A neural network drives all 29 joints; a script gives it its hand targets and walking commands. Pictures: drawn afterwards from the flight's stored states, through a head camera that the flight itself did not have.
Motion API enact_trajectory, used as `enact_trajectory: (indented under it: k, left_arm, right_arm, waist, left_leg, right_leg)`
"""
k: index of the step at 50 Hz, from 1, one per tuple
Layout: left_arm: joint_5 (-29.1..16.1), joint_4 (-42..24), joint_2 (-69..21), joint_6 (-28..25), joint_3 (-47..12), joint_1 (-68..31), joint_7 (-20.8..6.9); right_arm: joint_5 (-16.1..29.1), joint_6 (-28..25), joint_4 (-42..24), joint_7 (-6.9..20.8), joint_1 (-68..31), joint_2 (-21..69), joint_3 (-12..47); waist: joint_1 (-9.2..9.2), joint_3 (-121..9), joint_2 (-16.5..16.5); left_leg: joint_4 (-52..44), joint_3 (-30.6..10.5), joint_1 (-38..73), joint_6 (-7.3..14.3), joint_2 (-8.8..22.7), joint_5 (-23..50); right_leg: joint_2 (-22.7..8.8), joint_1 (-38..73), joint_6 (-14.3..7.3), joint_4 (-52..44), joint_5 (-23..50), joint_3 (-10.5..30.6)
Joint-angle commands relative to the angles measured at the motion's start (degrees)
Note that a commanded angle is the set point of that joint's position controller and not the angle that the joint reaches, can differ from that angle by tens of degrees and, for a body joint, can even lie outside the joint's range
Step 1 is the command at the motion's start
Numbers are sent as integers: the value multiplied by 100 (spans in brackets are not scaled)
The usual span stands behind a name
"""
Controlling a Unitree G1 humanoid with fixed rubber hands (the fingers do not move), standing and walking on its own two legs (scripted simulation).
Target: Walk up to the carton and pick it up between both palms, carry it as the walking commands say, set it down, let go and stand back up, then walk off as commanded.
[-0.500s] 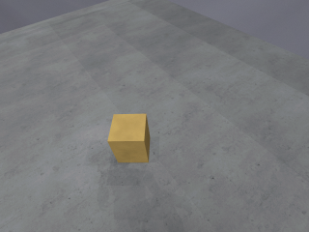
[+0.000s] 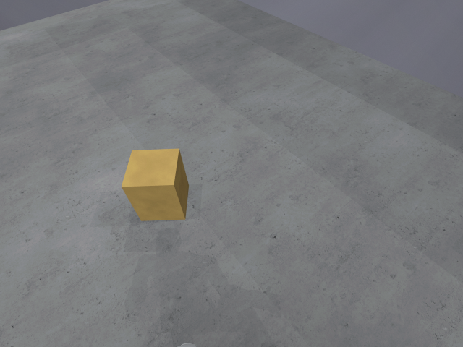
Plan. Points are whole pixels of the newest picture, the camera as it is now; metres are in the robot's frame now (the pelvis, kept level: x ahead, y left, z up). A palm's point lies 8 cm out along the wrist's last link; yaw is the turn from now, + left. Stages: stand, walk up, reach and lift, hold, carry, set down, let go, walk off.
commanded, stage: walk off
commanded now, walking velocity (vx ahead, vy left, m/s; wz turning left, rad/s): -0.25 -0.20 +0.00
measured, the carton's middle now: (159, 186) +0.89 +0.42 -0.61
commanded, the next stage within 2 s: stand in 1.52 s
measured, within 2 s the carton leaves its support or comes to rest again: neither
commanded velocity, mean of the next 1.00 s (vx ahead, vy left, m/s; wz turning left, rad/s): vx -0.25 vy -0.20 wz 0.00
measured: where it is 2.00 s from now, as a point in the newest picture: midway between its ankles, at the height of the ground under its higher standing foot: outside the picture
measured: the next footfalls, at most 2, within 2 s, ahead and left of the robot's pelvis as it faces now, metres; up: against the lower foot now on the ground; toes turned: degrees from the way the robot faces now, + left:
left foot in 0.32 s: -0.08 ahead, +0.01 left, +0.00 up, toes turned +9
right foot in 0.72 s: -0.15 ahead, -0.36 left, +0.00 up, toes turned -1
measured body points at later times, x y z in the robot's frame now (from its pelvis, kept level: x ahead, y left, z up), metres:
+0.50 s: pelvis -0.12 -0.11 +0.01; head -0.08 -0.08 +0.46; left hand -0.07 +0.15 -0.15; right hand -0.07 -0.39 -0.11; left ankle -0.12 +0.00 -0.72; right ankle -0.14 -0.26 -0.61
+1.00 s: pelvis -0.24 -0.27 +0.01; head -0.19 -0.28 +0.46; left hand -0.16 -0.01 -0.12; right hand -0.15 -0.54 -0.14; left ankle -0.30 -0.19 -0.67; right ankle -0.19 -0.36 -0.72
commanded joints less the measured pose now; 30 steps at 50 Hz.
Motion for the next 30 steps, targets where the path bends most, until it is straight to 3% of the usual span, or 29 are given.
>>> enact_trajectory:
  k: [1, 2, 3, 4, 5, 6, 7, 8, 9, 11, 13, 14, 15, 16, 17, 18, 19, 20, 21, 22, 25, 26, 27, 29, 30]
  left_arm:
    - [146, 173, 660, -100, 94, 1096, 67]
    - [134, -69, 1268, -147, 168, 781, 99]
    - [149, -235, 1311, -220, 178, 545, 105]
    - [116, -316, 761, -220, 53, 55, 73]
    - [83, -406, 657, -177, -20, -237, 111]
    - [158, -549, 706, -113, -10, -631, 181]
    - [135, -593, 565, -104, -29, -771, 255]
    - [135, -635, 526, -80, -67, -843, 249]
    - [135, -641, 334, -68, -95, -713, 252]
    - [127, -472, 315, -68, -100, -315, 309]
    - [120, -258, 316, -49, -111, 171, 303]
    - [83, -133, 400, -35, -67, 393, 314]
    - [10, -4, 443, -18, -48, 623, 313]
    - [-28, -14, 241, -33, -68, 710, 310]
    - [-23, -140, -106, -76, -96, 854, 273]
    - [85, -323, 442, -76, 55, 161, 270]
    - [140, -391, 398, -41, 77, -97, 196]
    - [130, -395, 433, -27, 109, -295, 147]
    - [112, -321, 453, -1, 143, -127, 86]
    - [97, -280, 561, 4, 185, -54, 36]
    - [60, -293, 500, -16, 184, 15, -23]
    - [57, -348, 404, 9, 153, -148, -30]
    - [3, -398, 286, 27, 115, -206, -43]
    - [-7, -420, 253, 35, 97, -170, -64]
    - [-36, -384, 253, 30, 81, -40, -68]
  right_arm:
    - [-31, 43, -159, 5, 497, -628, -157]
    - [68, 127, -445, -74, 34, -453, -171]
    - [159, 168, -507, -178, -304, -173, 19]
    - [238, 217, -482, -104, -270, -435, -49]
    - [237, 253, -289, -53, -78, -618, -114]
    - [207, 244, -150, -40, 310, -656, -168]
    - [189, 236, -83, -43, 502, -714, -181]
    - [180, 183, -60, -26, 524, -659, -156]
    - [153, 141, -36, -51, 431, -528, -106]
    - [202, 58, -143, -74, 333, -359, -34]
    - [264, 4, -179, -132, 220, -215, 72]
    - [285, -16, -86, -167, 534, -129, 110]
    - [273, -60, -26, -173, 768, -232, 128]
    - [221, -113, 35, -172, 1088, -424, 94]
    - [81, -120, -8, -168, 1117, -1204, -54]
    - [83, -68, 134, -168, 1056, -1301, -96]
    - [6, -89, 62, -173, 885, -1205, -93]
    - [30, -92, -67, -145, 551, -1037, -91]
    - [39, -77, -108, -131, 307, -756, -10]
    - [57, -79, -233, -123, -22, -755, 8]
    - [99, -118, -233, -98, 162, -739, -30]
    - [99, -130, -236, -93, 250, -800, -61]
    - [90, -131, -240, -107, 310, -929, -123]
    - [33, -134, -239, -107, 278, -956, -134]
    - [11, -136, -219, -89, 331, -1061, -180]
  waist:
    - [201, -405, -1144]
    - [362, -281, -2276]
    - [606, -325, -2881]
    - [217, -297, -2128]
    - [20, -235, -1366]
    - [-234, -287, -1398]
    - [-313, -314, -1404]
    - [-269, -295, -1522]
    - [-111, -273, -1402]
    - [62, -431, -1559]
    - [248, -743, -1591]
    - [201, -883, -1473]
    - [116, -1004, -1108]
    - [-100, -1000, -248]
    - [-1, -814, 1736]
    - [-211, -527, 1348]
    - [-168, -441, 1179]
    - [-158, -399, 805]
    - [25, -277, 656]
    - [86, -271, 878]
    - [-7, -505, 1115]
    - [-108, -486, 984]
    - [-138, -467, 1161]
    - [-98, -527, 1238]
    - [-92, -586, 1505]
  left_leg:
    - [771, 37, -747, 604, -238, -1139]
    - [2631, -60, -1046, 431, -1339, -2917]
    - [3659, -681, -606, 542, -1209, -3135]
    - [4209, -922, -279, 659, -1243, -2824]
    - [4408, -944, -548, 687, -1288, -2510]
    - [4458, -776, -584, 627, -1383, -2313]
    - [4021, -665, -515, 590, -1260, -2076]
    - [3523, -382, -376, 526, -1218, -2035]
    - [2977, -102, -387, 502, -1132, -1973]
    - [1615, 20, -367, 502, -838, -2098]
    - [448, 17, 67, 567, -858, -2024]
    - [-233, 76, 423, 579, -841, -1580]
    - [-1264, -10, 940, 554, -780, -858]
    - [-2165, -640, 1807, 624, -228, 171]
    - [-1964, -2642, 2700, 1088, 1914, 2299]
    - [-1749, -2385, 1708, 1901, 2325, 4063]
    - [-1705, -2062, 979, 2074, 2209, 4511]
    - [-1765, -1661, 824, 1958, 1744, 3558]
    - [-1672, -1253, 806, 1655, 1318, 2971]
    - [-1640, -1033, 792, 1484, 1111, 2564]
    - [-1490, -978, 1113, 1611, 1039, 2807]
    - [-1528, -961, 1112, 1625, 1116, 2605]
    - [-1525, -1041, 1212, 1654, 1133, 2481]
    - [-1549, -929, 1294, 1451, 1054, 2127]
    - [-1467, -937, 1270, 1380, 1064, 2080]
  right_leg:
    - [-584, 853, -300, -2302, 1546, 555]
    - [-1596, -161, -1031, -1806, 3893, 1280]
    - [-1748, -1351, -1589, -1844, 4262, 1367]
    - [-1370, -1591, -1489, -1808, 3951, 1003]
    - [-1166, -1213, -1342, -1471, 3855, 545]
    - [-1120, -1031, -1334, -1376, 3943, 427]
    - [-1034, -809, -1274, -1321, 3686, 371]
    - [-917, -643, -1306, -1260, 3711, 364]
    - [-881, -413, -1355, -1166, 3704, 486]
    - [-996, 302, -1458, -1141, 3703, 852]
    - [-1043, 712, -1544, -1143, 4163, 1208]
    - [-1109, 728, -1492, -1121, 4069, 1300]
    - [-938, 620, -1296, -821, 3753, 1193]
    - [-466, -285, -976, -252, 2671, 772]
    - [321, -2192, -441, 1145, -788, 97]
    - [472, -2261, -431, 2628, -1381, 384]
    - [591, -2001, -475, 3390, -1340, 846]
    - [533, -1937, -396, 3907, -835, 991]
    - [550, -2083, -297, 4080, -520, 985]
    - [606, -2174, -174, 4164, -387, 904]
    - [649, -2228, 93, 4514, -271, 633]
    - [594, -2202, 148, 4484, -264, 610]
    - [554, -2242, 224, 4142, -312, 545]
    - [408, -2002, 230, 3288, -368, 409]
    - [278, -1750, 204, 2733, -461, 286]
